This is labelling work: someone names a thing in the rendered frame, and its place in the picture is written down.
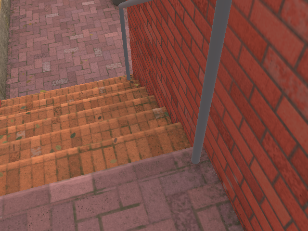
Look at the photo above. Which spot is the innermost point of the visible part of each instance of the stairs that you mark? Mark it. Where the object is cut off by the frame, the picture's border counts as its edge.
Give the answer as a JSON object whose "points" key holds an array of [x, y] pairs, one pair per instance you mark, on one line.
{"points": [[50, 136]]}

